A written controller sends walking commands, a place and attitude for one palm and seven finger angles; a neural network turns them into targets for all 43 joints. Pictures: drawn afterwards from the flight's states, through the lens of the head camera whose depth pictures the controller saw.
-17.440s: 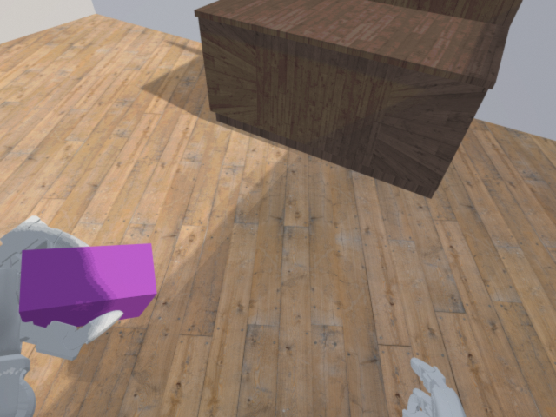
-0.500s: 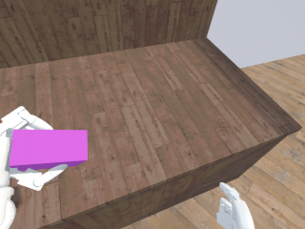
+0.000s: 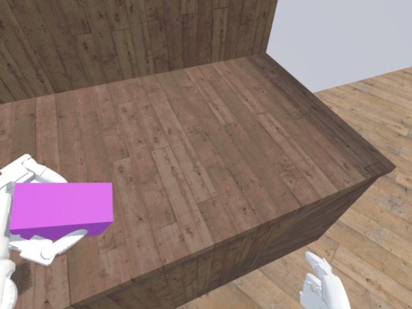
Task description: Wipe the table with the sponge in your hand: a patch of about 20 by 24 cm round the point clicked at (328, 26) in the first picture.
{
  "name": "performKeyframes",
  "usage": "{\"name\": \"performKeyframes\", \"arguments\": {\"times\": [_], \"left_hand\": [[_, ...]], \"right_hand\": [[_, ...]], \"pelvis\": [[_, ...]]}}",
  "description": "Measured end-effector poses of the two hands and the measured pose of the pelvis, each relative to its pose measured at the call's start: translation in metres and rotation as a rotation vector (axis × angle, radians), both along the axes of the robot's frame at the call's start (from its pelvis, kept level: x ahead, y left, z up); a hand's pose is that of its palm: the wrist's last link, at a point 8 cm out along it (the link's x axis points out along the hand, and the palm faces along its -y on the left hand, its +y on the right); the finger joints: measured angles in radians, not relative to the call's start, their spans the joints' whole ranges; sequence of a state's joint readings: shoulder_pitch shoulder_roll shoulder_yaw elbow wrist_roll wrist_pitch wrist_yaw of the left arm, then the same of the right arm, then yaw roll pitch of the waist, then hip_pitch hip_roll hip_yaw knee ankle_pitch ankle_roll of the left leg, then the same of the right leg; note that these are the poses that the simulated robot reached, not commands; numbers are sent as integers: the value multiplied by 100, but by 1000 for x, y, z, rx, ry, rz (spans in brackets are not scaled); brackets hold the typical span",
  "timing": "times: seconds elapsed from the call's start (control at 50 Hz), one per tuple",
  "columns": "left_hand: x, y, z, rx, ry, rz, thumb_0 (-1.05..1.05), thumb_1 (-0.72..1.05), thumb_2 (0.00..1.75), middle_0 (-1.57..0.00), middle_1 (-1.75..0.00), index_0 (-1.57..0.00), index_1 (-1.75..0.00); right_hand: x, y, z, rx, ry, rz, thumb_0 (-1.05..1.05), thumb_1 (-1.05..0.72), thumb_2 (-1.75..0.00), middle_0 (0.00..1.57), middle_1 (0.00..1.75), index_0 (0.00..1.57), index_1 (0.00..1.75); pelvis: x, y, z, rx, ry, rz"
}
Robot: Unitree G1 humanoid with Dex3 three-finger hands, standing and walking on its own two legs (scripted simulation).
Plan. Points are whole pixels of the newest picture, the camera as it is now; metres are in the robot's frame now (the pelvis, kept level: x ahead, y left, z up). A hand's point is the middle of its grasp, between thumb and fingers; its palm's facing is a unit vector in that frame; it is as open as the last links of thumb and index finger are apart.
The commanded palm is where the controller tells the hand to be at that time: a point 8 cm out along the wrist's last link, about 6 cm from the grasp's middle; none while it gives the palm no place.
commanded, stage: look again from close up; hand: left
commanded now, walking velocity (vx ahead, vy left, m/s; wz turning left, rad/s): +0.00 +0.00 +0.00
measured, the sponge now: (78, 212) +0.23 +0.22 +0.13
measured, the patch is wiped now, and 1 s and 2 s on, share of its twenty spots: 0.00 0.00 0.00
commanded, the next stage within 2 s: shuffle to correct the standing spot in 0.36 s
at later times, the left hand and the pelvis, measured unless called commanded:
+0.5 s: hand (28, 217) +0.20 +0.27 +0.15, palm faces +0.35 -0.85 -0.39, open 9.9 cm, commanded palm +0.15 +0.30 +0.17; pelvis -0.01 +0.02 +0.00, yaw +0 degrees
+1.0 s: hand (75, 212) +0.22 +0.21 +0.15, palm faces +0.31 -0.86 -0.41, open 9.9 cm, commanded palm +0.16 +0.24 +0.17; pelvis +0.00 -0.03 +0.00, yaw -1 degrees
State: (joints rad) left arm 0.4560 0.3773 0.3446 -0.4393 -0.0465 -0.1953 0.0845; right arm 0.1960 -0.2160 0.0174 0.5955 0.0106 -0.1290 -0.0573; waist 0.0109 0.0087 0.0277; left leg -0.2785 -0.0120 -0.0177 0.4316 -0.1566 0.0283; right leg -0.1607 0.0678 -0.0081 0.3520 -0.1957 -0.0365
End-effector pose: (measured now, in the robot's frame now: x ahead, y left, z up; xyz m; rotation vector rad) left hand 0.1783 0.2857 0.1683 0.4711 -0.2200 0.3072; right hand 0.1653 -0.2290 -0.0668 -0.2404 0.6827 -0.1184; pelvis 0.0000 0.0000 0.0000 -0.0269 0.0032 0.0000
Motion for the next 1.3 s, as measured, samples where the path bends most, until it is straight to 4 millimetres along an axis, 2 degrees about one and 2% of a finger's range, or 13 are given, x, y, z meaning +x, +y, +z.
{"name": "performKeyframes", "arguments": {"times": [0.16, 0.3, 0.52, 0.7, 0.84, 1.04, 1.14, 1.3], "left_hand": [[-4, 5, -7, -36, 9, 10, -1, -47, 101, -77, -135, -77, -134], [-7, 10, 0, -19, -29, -8, -1, -47, 101, -77, -135, -77, -134], [-13, 24, -5, -15, -14, 9, -1, -47, 101, -77, -135, -77, -134], [-8, 16, -2, -3, -37, 7, -1, -47, 101, -77, -135, -77, -134], [-2, -8, 6, 11, -42, -24, -1, -47, 101, -77, -135, -77, -134], [3, -42, -5, -22, 25, -25, -1, -47, 101, -77, -135, -77, -134], [8, -59, -4, -35, 9, -38, -1, -47, 101, -77, -135, -77, -134], [10, -74, 5, -14, -29, -48, -1, -48, 101, -77, -135, -77, -134]], "right_hand": [[2, 9, 3, -6, -7, 18, 1, -91, -90, 21, 30, 20, 29], [2, 18, 8, -12, -23, 27, 1, -91, -90, 21, 30, 20, 29], [-8, 31, 6, -5, -10, 34, 1, -91, -90, 21, 30, 20, 30], [-14, 30, 2, 14, 12, 43, 1, -91, -90, 21, 30, 20, 30], [-12, 11, 0, 42, 12, 31, 1, -91, -90, 21, 30, 20, 30], [-7, -42, -3, 13, 6, -19, 1, -91, -90, 21, 30, 20, 30], [-6, -66, -5, -8, 6, -45, 1, -91, -90, 21, 30, 20, 29], [-7, -83, -7, -3, 5, -72, 1, -91, -90, 20, 30, 20, 29]], "pelvis": [[-3, 4, 0, -3, -2, 2], [-5, 10, 0, -3, -7, 4], [-10, 19, 1, -1, -5, 6], [-12, 11, 1, 16, -2, 1], [-9, -8, 1, 12, 4, 0], [-3, -40, -4, 6, 8, -13], [-1, -53, -8, 6, 4, -15], [4, -66, -10, 9, -10, -11]]}}
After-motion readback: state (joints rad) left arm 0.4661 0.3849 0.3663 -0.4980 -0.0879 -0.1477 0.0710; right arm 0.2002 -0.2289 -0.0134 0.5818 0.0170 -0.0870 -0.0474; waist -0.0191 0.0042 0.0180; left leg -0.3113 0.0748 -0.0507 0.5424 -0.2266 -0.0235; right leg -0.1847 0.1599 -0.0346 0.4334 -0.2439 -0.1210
